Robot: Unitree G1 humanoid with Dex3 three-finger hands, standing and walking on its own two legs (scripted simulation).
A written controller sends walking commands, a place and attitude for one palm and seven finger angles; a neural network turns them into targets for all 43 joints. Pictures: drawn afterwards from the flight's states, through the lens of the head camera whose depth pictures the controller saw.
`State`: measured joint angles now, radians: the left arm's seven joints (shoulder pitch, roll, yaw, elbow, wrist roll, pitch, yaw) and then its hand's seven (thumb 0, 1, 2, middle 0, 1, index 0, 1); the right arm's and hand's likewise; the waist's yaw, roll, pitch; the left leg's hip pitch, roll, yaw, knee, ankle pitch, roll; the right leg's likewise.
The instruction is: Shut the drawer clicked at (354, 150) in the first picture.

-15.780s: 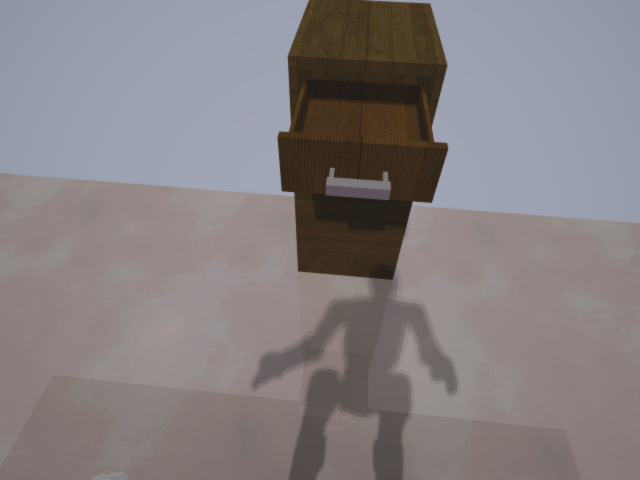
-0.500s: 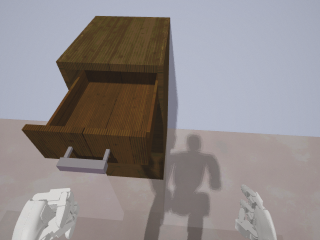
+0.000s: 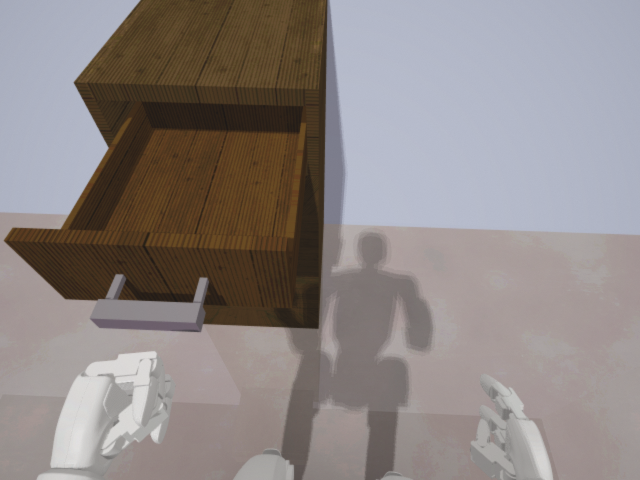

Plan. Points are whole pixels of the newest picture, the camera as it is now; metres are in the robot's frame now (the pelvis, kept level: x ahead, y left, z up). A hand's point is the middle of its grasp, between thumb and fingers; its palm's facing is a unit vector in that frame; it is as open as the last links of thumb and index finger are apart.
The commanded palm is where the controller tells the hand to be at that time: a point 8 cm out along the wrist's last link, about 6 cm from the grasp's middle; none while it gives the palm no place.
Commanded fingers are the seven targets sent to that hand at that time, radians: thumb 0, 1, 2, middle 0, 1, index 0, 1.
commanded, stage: bring the fist close to the handle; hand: left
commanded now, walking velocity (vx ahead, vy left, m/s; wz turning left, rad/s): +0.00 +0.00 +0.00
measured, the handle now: (155, 299) +0.32 +0.23 +0.04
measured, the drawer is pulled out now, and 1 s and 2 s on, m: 0.28 0.28 0.18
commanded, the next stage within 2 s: push the drawer shut in 0.66 s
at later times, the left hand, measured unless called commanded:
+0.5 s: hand (177, 386) +0.21 +0.17 +0.04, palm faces +0.02 -1.00 -0.06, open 3.3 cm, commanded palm +0.19 +0.23 +0.04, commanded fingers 0.00 0.90 0.90 -1.40 -1.60 -1.40 -1.60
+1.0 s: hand (188, 368) +0.24 +0.17 +0.03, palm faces +0.00 -1.00 -0.07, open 3.3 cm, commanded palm +0.22 +0.23 +0.04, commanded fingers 0.00 0.90 0.90 -1.40 -1.60 -1.40 -1.60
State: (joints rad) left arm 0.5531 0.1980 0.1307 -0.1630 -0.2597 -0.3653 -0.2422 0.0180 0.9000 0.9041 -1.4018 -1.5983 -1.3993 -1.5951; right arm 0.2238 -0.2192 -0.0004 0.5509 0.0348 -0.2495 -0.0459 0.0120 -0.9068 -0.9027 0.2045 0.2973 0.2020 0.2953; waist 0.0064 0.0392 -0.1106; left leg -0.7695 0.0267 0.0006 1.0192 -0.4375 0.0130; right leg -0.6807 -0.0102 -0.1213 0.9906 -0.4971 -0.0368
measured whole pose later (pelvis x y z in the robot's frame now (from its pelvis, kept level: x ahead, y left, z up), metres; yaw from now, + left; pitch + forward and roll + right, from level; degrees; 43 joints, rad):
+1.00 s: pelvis +0.01 -0.01 -0.02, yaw -1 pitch +16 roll -2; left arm 0.40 0.23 0.13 -0.09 -0.24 -0.33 -0.17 0.02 0.90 0.91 -1.40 -1.60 -1.40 -1.59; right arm 0.24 -0.23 0.02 0.49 0.02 -0.12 -0.05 0.01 -0.91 -0.90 0.21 0.30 0.20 0.30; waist -0.01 0.04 -0.15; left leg -0.92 0.04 -0.01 1.14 -0.50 0.00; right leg -0.82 0.00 -0.13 1.11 -0.56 -0.05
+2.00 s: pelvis +0.00 +0.00 -0.01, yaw -1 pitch +15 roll -2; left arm -0.14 0.26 0.18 0.40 -0.20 -0.35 -0.16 0.05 0.85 0.92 -1.40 -1.60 -1.40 -1.60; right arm 0.25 -0.25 0.03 0.59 0.03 -0.10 -0.04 0.01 -0.91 -0.90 0.21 0.30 0.20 0.30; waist -0.04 0.03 -0.12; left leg -0.89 0.04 0.02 1.07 -0.45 0.02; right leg -0.81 0.00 -0.10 1.05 -0.50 -0.03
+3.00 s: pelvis -0.01 +0.01 -0.02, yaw -3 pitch +20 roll -3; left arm -0.70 0.42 0.36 1.02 -0.12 -0.43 -0.20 0.05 0.77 0.87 -1.40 -1.60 -1.40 -1.60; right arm 0.32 -0.26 0.03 0.65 0.01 0.01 -0.02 0.00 -0.91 -0.90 0.21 0.30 0.20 0.30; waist -0.13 0.02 -0.12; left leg -1.02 0.05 0.02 1.11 -0.45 0.03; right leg -0.94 0.02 -0.09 1.07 -0.48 -0.03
